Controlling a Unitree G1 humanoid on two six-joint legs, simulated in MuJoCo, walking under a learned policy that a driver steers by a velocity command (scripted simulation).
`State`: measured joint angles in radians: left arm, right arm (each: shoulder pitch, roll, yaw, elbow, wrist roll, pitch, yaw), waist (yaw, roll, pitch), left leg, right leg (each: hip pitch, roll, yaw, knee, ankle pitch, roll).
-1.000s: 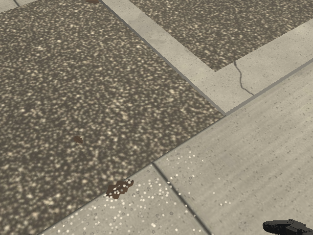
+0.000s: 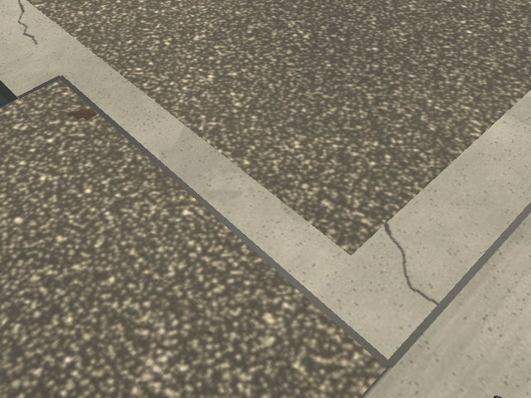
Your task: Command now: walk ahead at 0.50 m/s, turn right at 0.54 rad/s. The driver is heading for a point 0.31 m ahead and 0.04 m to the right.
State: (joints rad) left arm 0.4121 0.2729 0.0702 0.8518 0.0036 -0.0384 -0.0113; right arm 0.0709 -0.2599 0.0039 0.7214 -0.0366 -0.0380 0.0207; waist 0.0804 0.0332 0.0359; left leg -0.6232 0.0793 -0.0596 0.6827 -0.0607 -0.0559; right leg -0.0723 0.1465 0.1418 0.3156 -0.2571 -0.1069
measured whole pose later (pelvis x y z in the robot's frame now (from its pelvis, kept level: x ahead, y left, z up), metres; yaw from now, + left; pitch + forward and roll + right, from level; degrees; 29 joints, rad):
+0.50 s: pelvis +0.20 +0.03 +0.00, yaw -10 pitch +1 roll +1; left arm 0.14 0.24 0.02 0.77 0.03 0.01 -0.02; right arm 0.33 -0.24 -0.02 0.86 -0.01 -0.05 0.00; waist -0.06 -0.03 0.05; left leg -0.16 -0.01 0.08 0.40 -0.25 0.03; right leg -0.42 0.02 0.02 0.61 -0.19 -0.02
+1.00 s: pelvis +0.24 +0.01 +0.00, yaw -11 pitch -2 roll +0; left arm 0.22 0.22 0.01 1.00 0.01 0.00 0.03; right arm 0.27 -0.21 -0.01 1.05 -0.01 0.01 -0.03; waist 0.00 0.00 0.03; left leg -0.10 0.00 0.01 0.39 -0.26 0.00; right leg -0.20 0.05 0.01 0.41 -0.18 -0.05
